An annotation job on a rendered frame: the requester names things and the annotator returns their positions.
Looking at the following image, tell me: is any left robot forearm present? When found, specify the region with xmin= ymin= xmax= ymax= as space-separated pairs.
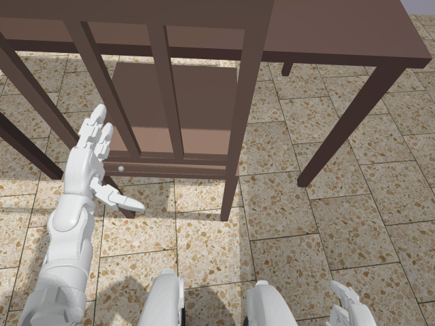
xmin=17 ymin=194 xmax=96 ymax=326

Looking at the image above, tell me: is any right robot hand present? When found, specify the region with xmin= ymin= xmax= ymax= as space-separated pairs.
xmin=326 ymin=280 xmax=377 ymax=326

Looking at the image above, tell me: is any table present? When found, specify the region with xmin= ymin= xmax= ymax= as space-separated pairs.
xmin=0 ymin=0 xmax=432 ymax=187

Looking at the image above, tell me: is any right robot thigh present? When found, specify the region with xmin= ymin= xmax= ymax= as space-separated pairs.
xmin=247 ymin=285 xmax=298 ymax=326

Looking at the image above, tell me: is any chair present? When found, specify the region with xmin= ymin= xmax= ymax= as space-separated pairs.
xmin=0 ymin=0 xmax=275 ymax=221

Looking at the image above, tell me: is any left robot thigh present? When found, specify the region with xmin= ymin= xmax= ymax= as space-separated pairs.
xmin=137 ymin=274 xmax=184 ymax=326

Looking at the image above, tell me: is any robot thigh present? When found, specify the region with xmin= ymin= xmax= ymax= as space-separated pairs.
xmin=137 ymin=274 xmax=184 ymax=326
xmin=247 ymin=285 xmax=298 ymax=326

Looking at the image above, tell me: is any left robot hand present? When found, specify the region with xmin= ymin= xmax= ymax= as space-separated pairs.
xmin=64 ymin=103 xmax=145 ymax=212

